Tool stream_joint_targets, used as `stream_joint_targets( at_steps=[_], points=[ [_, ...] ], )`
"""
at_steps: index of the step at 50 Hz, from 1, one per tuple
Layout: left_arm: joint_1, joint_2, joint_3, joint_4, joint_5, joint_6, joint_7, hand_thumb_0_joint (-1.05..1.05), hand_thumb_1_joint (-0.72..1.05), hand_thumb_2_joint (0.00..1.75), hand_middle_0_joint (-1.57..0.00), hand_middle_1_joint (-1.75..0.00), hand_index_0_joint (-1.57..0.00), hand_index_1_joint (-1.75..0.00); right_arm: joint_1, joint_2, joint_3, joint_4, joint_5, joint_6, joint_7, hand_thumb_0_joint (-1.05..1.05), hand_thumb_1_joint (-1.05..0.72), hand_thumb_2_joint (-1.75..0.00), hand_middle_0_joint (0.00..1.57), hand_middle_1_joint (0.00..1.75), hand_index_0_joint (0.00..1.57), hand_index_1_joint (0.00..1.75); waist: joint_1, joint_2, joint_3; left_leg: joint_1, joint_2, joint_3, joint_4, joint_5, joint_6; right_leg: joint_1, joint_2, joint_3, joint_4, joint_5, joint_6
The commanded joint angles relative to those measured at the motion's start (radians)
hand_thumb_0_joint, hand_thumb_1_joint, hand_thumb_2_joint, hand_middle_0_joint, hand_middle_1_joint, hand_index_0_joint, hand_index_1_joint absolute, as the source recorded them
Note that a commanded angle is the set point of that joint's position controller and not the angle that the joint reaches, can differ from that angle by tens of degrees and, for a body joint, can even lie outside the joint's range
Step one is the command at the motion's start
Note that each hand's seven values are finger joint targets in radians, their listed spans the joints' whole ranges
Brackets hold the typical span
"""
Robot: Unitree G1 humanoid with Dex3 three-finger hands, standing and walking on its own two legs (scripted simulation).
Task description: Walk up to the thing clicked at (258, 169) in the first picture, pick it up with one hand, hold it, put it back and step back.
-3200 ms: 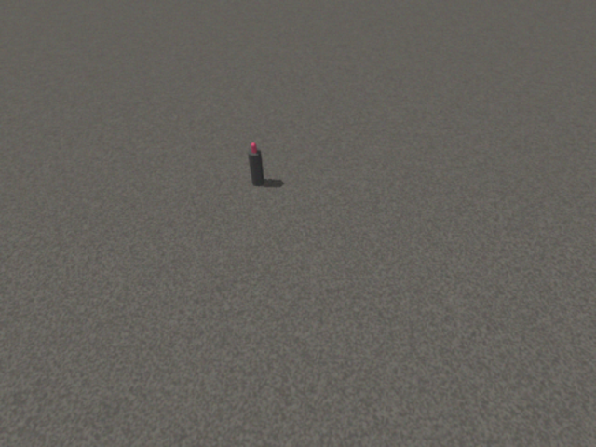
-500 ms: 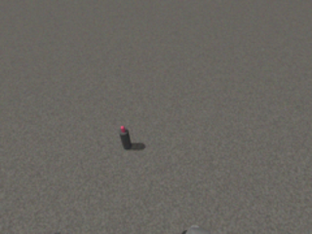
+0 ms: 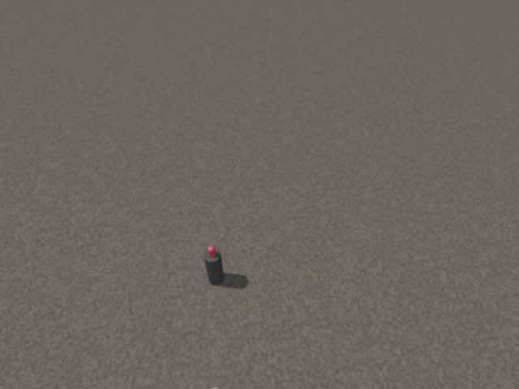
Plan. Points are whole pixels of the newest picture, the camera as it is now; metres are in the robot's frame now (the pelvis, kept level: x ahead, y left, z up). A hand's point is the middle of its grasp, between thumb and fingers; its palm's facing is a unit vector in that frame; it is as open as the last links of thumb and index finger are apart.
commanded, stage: walk up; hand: left
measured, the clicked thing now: (213, 264) +0.65 +0.21 -0.63
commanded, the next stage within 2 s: none
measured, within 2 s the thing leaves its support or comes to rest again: neither
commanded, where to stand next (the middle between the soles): +0.29 -0.03 m, yaw +0 degrees
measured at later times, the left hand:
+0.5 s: hand (138, 358) +0.20 +0.23 -0.11, palm faces -0.01 -0.90 -0.44, open 7.4 cm
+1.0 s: hand (150, 325) +0.26 +0.24 -0.16, palm faces -0.04 -0.93 -0.36, open 7.4 cm
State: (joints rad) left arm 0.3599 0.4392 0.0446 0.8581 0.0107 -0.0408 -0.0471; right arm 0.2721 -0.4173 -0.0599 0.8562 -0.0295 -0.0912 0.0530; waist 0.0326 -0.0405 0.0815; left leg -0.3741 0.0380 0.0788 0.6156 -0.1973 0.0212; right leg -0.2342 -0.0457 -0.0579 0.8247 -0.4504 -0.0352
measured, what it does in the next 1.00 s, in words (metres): walks ahead: right foot, then left foot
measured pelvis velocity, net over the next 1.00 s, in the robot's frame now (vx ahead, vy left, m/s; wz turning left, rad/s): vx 0.22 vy -0.02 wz -0.01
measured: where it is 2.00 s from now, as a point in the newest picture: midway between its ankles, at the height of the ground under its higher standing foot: outside the picture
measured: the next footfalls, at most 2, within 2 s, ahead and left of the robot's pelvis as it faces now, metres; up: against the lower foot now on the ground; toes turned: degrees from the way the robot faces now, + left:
right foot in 0.34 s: +0.26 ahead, -0.16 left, +0.00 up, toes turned -2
left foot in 0.70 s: +0.34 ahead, +0.09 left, +0.00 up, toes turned +3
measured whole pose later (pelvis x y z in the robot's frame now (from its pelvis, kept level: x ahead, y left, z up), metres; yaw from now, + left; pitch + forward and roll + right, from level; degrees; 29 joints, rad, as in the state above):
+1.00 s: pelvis +0.22 -0.02 +0.00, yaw +0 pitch -3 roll -1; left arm 0.23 0.37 -0.01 1.01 0.02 -0.03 0.01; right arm 0.10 -0.36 0.00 0.96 0.00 0.01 0.03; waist 0.02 0.01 0.07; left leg -0.39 0.04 0.04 0.65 -0.22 0.01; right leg -0.26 -0.02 -0.02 0.66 -0.36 0.02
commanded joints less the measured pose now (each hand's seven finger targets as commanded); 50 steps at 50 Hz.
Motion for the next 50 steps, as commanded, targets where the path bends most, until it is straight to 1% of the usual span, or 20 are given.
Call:
stream_joint_targets(
  at_steps=[1,3,5,8,11,15,16,17,18,19,23,30,34,35,36,37,43,45,46,50],
  points=[
    [-0.044,0.208,0.050,-0.094,-0.010,-0.027,0.023,0.00,0.90,0.90,-0.20,-0.30,-0.20,-0.30,0.156,-0.298,-0.088,-0.062,0.032,-0.017,-0.036,0.00,-0.90,-0.90,0.20,0.30,0.20,0.30,-0.090,0.105,-0.055,0.340,0.341,-0.498,-0.320,-0.062,0.235,-0.442,-0.015,0.151,0.338,-0.030,-0.018],
    [0.019,0.199,0.051,-0.056,-0.015,-0.022,0.015,0.00,0.90,0.90,-0.20,-0.30,-0.20,-0.30,0.091,-0.271,-0.070,-0.073,0.036,-0.018,-0.038,0.00,-0.90,-0.90,0.20,0.30,0.20,0.30,-0.044,0.172,-0.032,0.251,0.279,-0.315,-0.317,0.004,0.191,-0.375,-0.062,0.123,0.238,0.046,-0.007],
    [0.029,0.186,0.054,-0.045,-0.009,-0.017,-0.001,0.00,0.90,0.90,-0.20,-0.30,-0.20,-0.30,0.064,-0.263,-0.065,-0.085,0.027,-0.019,-0.036,0.00,-0.90,-0.90,0.20,0.30,0.20,0.30,-0.045,0.210,-0.039,0.199,0.235,-0.232,-0.323,0.005,0.192,-0.313,-0.055,0.075,0.148,0.086,0.015],
    [-0.032,0.172,0.063,-0.058,0.001,-0.015,-0.017,0.00,0.90,0.90,-0.20,-0.30,-0.20,-0.30,0.064,-0.289,-0.072,-0.094,0.020,-0.018,-0.028,0.00,-0.90,-0.90,0.20,0.30,0.20,0.30,-0.055,0.244,0.002,0.141,0.243,-0.216,-0.363,-0.140,0.217,-0.289,-0.068,0.050,0.034,0.125,0.030],
    [-0.044,0.175,0.071,-0.045,-0.001,-0.020,-0.027,0.00,0.90,0.90,-0.20,-0.30,-0.20,-0.30,-0.005,-0.298,-0.074,-0.114,0.021,-0.013,-0.023,0.00,-0.90,-0.90,0.20,0.30,0.20,0.30,-0.028,0.241,0.025,0.004,0.228,-0.186,-0.364,-0.312,0.189,-0.162,-0.060,0.038,-0.093,0.210,0.020],
    [0.061,0.191,0.090,0.009,0.006,-0.039,-0.015,0.00,0.90,0.90,-0.20,-0.30,-0.20,-0.30,-0.027,-0.249,-0.059,-0.123,0.018,0.010,-0.015,0.00,-0.90,-0.90,0.20,0.30,0.20,0.30,0.032,0.101,-0.049,-0.095,0.142,-0.096,-0.113,-0.324,0.134,0.135,0.023,-0.035,-0.228,0.232,0.021],
    [0.146,0.218,0.105,0.026,0.008,-0.049,-0.002,0.00,0.90,0.90,-0.20,-0.30,-0.20,-0.30,0.008,-0.201,-0.041,-0.117,0.013,0.017,-0.016,0.00,-0.90,-0.90,0.20,0.30,0.20,0.30,0.079,-0.039,-0.093,-0.141,0.096,-0.050,0.114,-0.278,0.112,0.257,0.024,0.001,-0.290,0.143,0.011],
    [0.222,0.305,0.129,0.024,0.018,-0.063,0.016,0.00,0.90,0.90,-0.20,-0.30,-0.20,-0.30,0.028,-0.121,-0.014,-0.136,0.018,0.016,-0.016,0.00,-0.90,-0.90,0.20,0.30,0.20,0.30,0.106,-0.287,-0.085,-0.305,-0.011,0.026,0.451,-0.305,0.058,0.318,-0.186,0.363,-0.467,-0.092,-0.057],
    [0.172,0.360,0.122,-0.020,0.011,-0.070,0.021,0.00,0.90,0.90,-0.20,-0.30,-0.20,-0.30,0.014,-0.156,-0.020,-0.144,0.022,0.023,-0.025,0.00,-0.90,-0.90,0.20,0.30,0.20,0.30,0.084,-0.238,-0.054,-0.413,-0.057,-0.066,0.563,-0.352,0.025,0.240,-0.392,0.743,-0.625,-0.165,-0.183],
    [0.082,0.351,0.115,-0.044,-0.003,-0.067,0.020,0.00,0.90,0.90,-0.20,-0.30,-0.20,-0.30,-0.029,-0.232,-0.044,-0.130,0.017,0.028,-0.033,0.00,-0.90,-0.90,0.20,0.30,0.20,0.30,0.050,-0.101,0.024,-0.387,0.035,-0.159,0.569,-0.318,0.015,0.101,-0.432,0.755,-0.630,-0.194,-0.249],
    [0.009,0.264,0.086,-0.052,-0.011,-0.073,0.034,0.00,0.90,0.90,-0.20,-0.30,-0.20,-0.30,0.081,-0.217,-0.051,-0.041,0.026,0.037,-0.013,0.00,-0.90,-0.90,0.20,0.30,0.20,0.30,-0.018,-0.121,-0.012,-0.237,0.074,-0.142,0.421,-0.171,0.003,0.044,-0.249,0.332,-0.526,0.174,-0.179],
    [-0.013,0.232,0.051,-0.073,-0.004,-0.064,0.061,0.00,0.90,0.90,-0.20,-0.30,-0.20,-0.30,-0.018,-0.136,-0.035,-0.053,0.022,0.056,-0.018,0.00,-0.90,-0.90,0.20,0.30,0.20,0.30,-0.005,-0.110,-0.087,-0.003,0.009,-0.032,0.112,-0.024,-0.010,-0.009,-0.202,0.096,-0.326,0.847,-0.154],
    [-0.044,0.180,0.019,-0.072,-0.023,-0.038,0.070,0.00,0.90,0.90,-0.20,-0.30,-0.20,-0.30,0.031,-0.182,-0.050,-0.010,0.016,0.046,-0.037,0.00,-0.90,-0.90,0.20,0.30,0.20,0.30,-0.058,0.005,-0.138,0.261,-0.001,-0.052,-0.072,0.246,0.051,-0.155,-0.110,0.042,-0.106,0.549,-0.058],
    [-0.034,0.133,0.005,-0.079,-0.031,-0.034,0.070,0.00,0.90,0.90,-0.20,-0.30,-0.20,-0.30,0.052,-0.244,-0.063,-0.010,0.009,0.044,-0.046,0.00,-0.90,-0.90,0.20,0.30,0.20,0.30,-0.065,0.154,-0.181,0.322,0.161,-0.242,-0.111,0.347,0.098,-0.224,-0.031,0.001,0.022,0.347,-0.009],
    [0.021,0.119,-0.003,-0.059,-0.044,-0.014,0.074,0.00,0.90,0.90,-0.20,-0.30,-0.20,-0.30,-0.002,-0.264,-0.056,-0.040,0.027,0.042,-0.048,0.00,-0.90,-0.90,0.20,0.30,0.20,0.30,-0.042,0.211,-0.217,0.268,0.323,-0.462,-0.186,0.315,0.228,-0.204,0.039,0.014,0.109,-0.084,0.017],
    [0.009,0.170,0.010,-0.019,-0.031,0.002,0.085,0.00,0.90,0.90,-0.20,-0.30,-0.20,-0.30,-0.036,-0.278,-0.062,-0.034,0.033,0.050,-0.047,0.00,-0.90,-0.90,0.20,0.30,0.20,0.30,-0.041,0.199,-0.197,0.179,0.330,-0.488,-0.214,0.120,0.261,-0.156,-0.006,0.075,0.157,-0.187,0.011],
    [0.054,0.150,0.021,0.113,-0.002,-0.010,0.078,0.00,0.90,0.90,-0.20,-0.30,-0.20,-0.30,-0.209,-0.192,-0.014,-0.021,0.028,0.084,-0.044,0.00,-0.90,-0.90,0.20,0.30,0.20,0.30,0.023,0.211,-0.114,-0.064,0.171,-0.265,-0.132,-0.198,0.107,0.053,0.009,0.044,-0.272,0.115,0.001],
    [-0.103,0.238,0.032,0.076,0.018,-0.014,0.074,0.00,0.90,0.90,-0.20,-0.30,-0.20,-0.30,-0.198,-0.157,-0.007,0.004,0.037,0.090,-0.040,0.00,-0.90,-0.90,0.20,0.30,0.20,0.30,-0.032,0.017,-0.033,-0.018,0.059,-0.190,-0.097,-0.332,0.023,-0.169,-0.133,0.297,-0.420,-0.136,-0.066],
    [-0.180,0.228,0.025,0.068,0.013,-0.011,0.068,0.00,0.90,0.90,-0.20,-0.30,-0.20,-0.30,-0.177,-0.171,-0.015,0.039,0.033,0.089,-0.041,0.00,-0.90,-0.90,0.20,0.30,0.20,0.30,-0.063,0.023,0.005,0.109,0.057,-0.182,-0.096,-0.298,0.015,-0.292,-0.136,0.281,-0.427,-0.215,-0.062],
    [-0.155,0.151,-0.002,0.123,-0.005,-0.020,0.061,0.00,0.90,0.90,-0.20,-0.30,-0.20,-0.30,-0.235,-0.168,0.002,0.077,0.026,0.066,-0.035,0.00,-0.90,-0.90,0.20,0.30,0.20,0.30,-0.026,0.071,-0.082,0.101,0.122,-0.251,-0.205,-0.249,0.055,-0.095,-0.033,0.123,-0.366,0.057,-0.012]
  ],
)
